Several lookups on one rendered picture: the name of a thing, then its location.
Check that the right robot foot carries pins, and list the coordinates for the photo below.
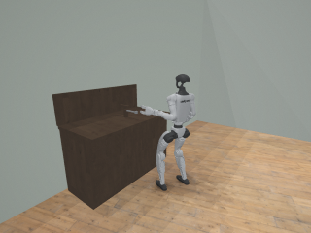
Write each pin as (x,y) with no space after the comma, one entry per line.
(185,181)

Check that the robot right upper arm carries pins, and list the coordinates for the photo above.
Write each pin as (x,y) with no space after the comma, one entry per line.
(192,111)

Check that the left robot forearm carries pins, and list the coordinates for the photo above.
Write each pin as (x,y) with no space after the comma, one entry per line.
(162,114)

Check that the counter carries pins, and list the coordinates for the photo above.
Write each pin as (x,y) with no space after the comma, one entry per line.
(105,147)

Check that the right robot thigh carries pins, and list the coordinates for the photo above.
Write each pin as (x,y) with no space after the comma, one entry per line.
(179,142)

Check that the robot left upper arm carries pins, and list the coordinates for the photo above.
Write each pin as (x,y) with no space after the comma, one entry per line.
(171,99)

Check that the tap lever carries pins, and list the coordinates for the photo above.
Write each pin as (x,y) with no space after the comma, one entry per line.
(135,112)

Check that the left robot hand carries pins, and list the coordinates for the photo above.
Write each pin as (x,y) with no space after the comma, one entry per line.
(148,110)

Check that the right robot forearm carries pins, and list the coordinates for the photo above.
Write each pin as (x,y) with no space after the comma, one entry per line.
(188,118)

